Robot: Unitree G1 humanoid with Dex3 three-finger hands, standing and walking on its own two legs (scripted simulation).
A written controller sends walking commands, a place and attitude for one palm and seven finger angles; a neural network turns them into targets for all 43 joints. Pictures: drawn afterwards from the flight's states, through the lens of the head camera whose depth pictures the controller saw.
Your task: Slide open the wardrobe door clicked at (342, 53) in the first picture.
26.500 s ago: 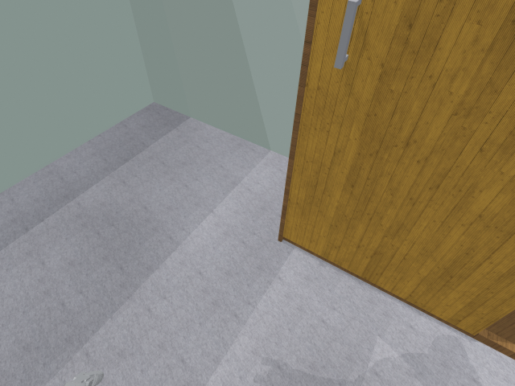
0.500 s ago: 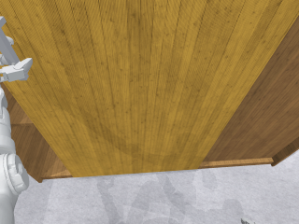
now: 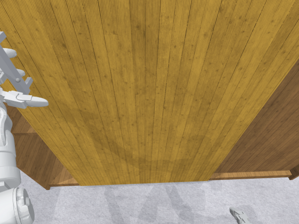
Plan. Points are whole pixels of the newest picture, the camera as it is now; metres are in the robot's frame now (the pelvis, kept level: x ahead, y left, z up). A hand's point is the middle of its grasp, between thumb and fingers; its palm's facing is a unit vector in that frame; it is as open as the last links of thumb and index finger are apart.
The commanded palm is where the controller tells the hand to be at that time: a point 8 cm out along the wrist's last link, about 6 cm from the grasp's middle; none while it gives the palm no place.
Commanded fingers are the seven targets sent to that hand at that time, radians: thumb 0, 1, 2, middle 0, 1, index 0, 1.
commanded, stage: slip the hand off the handle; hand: left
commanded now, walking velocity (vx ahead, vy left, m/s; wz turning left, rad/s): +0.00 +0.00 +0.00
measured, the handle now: (13, 65) +0.40 +0.37 +0.21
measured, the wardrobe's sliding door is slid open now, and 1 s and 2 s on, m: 0.21 0.21 0.21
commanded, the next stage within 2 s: draw the hand back to the body in 1.24 s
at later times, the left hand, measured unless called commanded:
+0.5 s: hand out of the picture +0.34 +0.44 +0.19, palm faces +0.60 -0.77 -0.23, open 14.6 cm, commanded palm +0.31 +0.46 +0.20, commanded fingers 0.00 -0.55 0.20 -0.25 -1.15 -0.25 -1.15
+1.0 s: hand out of the picture +0.27 +0.45 +0.19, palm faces +0.63 -0.75 -0.19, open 14.7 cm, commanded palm +0.22 +0.45 +0.20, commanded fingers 0.00 -0.55 0.20 -0.25 -1.15 -0.25 -1.15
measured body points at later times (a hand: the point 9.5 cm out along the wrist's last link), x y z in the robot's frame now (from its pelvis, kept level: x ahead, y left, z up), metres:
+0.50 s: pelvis +0.00 +0.00 +0.00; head +0.04 +0.02 +0.44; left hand +0.31 +0.48 +0.21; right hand +0.09 -0.28 -0.10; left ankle +0.02 +0.12 -0.73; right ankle -0.01 -0.11 -0.73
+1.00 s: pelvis +0.01 +0.04 +0.00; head +0.02 +0.05 +0.45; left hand +0.24 +0.48 +0.20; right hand +0.18 -0.20 -0.08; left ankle +0.02 +0.12 -0.73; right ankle -0.01 -0.11 -0.73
